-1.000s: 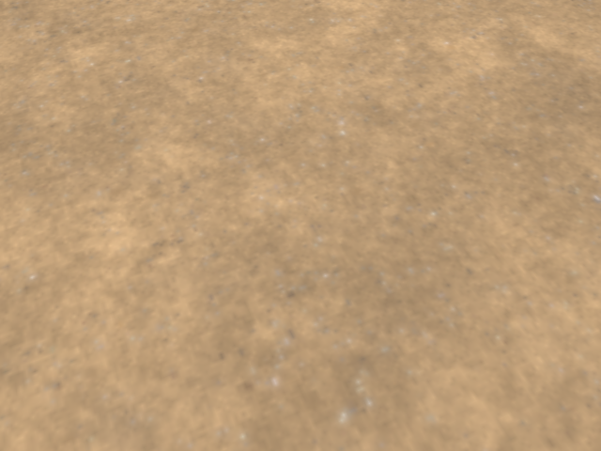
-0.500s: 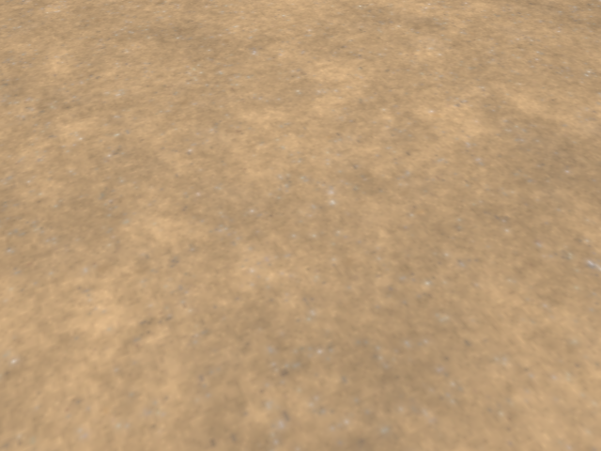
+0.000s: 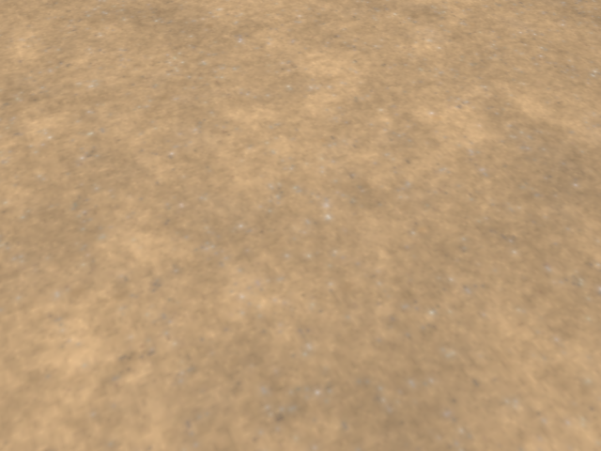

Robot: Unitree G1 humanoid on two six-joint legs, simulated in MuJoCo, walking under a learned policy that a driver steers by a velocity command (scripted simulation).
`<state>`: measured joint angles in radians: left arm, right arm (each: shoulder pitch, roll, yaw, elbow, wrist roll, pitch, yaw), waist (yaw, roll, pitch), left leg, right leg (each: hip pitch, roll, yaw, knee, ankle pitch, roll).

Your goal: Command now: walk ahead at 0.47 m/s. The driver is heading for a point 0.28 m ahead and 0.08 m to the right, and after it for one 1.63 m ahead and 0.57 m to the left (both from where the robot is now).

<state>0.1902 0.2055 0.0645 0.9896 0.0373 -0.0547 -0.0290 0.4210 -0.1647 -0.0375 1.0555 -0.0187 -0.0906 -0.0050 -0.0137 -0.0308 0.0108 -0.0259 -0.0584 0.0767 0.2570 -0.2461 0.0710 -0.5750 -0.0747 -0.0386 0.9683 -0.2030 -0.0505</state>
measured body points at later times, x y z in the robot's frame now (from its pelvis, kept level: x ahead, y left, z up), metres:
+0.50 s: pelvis +0.27 -0.05 +0.00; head +0.29 -0.06 +0.45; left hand +0.24 +0.19 -0.14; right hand +0.36 -0.29 -0.15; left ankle +0.33 +0.11 -0.66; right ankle +0.26 -0.11 -0.75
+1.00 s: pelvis +0.51 +0.03 -0.01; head +0.55 +0.06 +0.44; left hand +0.52 +0.31 -0.14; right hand +0.67 -0.21 -0.14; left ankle +0.52 +0.06 -0.75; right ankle +0.57 -0.13 -0.66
